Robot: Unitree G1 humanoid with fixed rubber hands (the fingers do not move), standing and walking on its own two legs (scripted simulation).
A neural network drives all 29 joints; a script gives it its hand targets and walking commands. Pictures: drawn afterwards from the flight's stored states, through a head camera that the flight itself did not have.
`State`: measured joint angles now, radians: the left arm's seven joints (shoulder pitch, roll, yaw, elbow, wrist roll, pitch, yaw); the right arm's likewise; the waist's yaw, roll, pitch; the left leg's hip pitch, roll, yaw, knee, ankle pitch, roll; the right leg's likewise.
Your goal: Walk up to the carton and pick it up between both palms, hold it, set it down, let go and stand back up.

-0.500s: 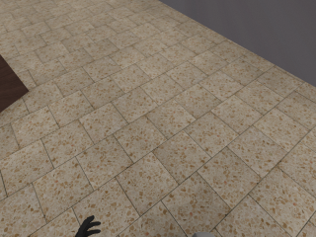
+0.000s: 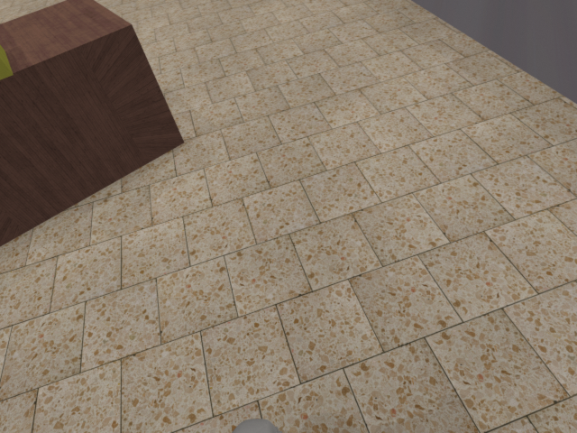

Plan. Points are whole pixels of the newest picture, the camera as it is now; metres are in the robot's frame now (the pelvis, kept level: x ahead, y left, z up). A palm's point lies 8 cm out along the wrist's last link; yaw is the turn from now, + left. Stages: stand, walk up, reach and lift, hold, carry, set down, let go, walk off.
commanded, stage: walk up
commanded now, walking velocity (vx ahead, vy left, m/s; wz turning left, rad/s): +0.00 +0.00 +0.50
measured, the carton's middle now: out of the picture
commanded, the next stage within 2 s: none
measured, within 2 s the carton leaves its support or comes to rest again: neither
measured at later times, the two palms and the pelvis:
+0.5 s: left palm out of the picture -0.01 +0.33 -0.15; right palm out of the picture +0.10 -0.14 -0.11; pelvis -0.01 +0.08 +0.01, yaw +14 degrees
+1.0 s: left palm (127, 357) +0.26 +0.34 -0.13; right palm (426, 405) +0.19 -0.16 -0.16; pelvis +0.19 +0.08 -0.02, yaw +29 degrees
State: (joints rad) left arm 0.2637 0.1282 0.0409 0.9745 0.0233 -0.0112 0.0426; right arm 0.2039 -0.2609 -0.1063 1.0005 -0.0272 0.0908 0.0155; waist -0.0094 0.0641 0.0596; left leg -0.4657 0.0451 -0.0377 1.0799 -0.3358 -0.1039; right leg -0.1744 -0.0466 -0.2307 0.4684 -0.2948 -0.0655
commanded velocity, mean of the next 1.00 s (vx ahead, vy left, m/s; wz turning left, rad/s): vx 0.34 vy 0.04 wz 0.50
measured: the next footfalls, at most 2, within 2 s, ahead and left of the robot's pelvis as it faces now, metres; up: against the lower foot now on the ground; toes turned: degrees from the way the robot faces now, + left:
left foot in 0.22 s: +0.00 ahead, +0.13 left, +0.00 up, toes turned +15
right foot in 0.92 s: +0.34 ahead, +0.02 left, +0.00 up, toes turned +23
